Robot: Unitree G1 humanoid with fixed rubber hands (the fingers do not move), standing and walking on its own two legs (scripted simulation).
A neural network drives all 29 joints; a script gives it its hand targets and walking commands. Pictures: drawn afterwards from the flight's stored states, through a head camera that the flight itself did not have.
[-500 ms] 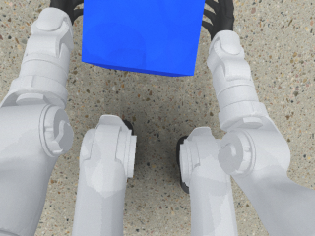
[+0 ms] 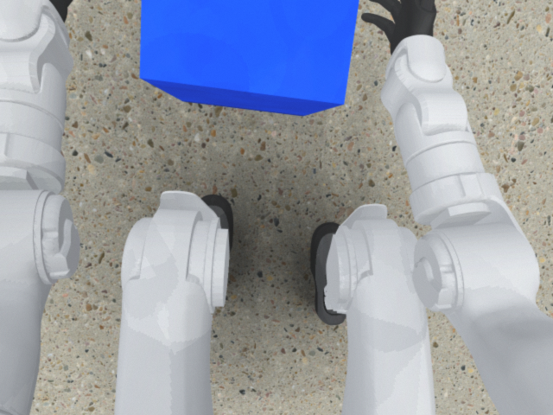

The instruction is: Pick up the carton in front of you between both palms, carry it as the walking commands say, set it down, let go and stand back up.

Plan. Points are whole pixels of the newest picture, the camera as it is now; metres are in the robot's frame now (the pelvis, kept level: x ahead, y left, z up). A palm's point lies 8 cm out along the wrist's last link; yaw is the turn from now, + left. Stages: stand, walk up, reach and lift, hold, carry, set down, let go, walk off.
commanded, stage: set down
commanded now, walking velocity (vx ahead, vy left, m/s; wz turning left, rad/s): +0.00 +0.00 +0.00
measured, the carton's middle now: (251, 24) +0.54 +0.09 -0.25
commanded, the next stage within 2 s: let go in 0.92 s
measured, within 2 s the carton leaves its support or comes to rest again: neither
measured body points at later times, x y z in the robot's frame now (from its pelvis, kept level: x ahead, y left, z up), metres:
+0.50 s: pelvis +0.02 +0.00 +0.13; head +0.34 +0.06 +0.44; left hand +0.51 +0.31 +0.00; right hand +0.54 -0.09 +0.00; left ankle +0.14 +0.12 -0.34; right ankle +0.11 -0.12 -0.34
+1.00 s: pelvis +0.05 +0.02 +0.26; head +0.33 +0.07 +0.60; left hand +0.51 +0.32 +0.15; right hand +0.53 -0.09 +0.15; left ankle +0.14 +0.12 -0.34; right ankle +0.11 -0.12 -0.34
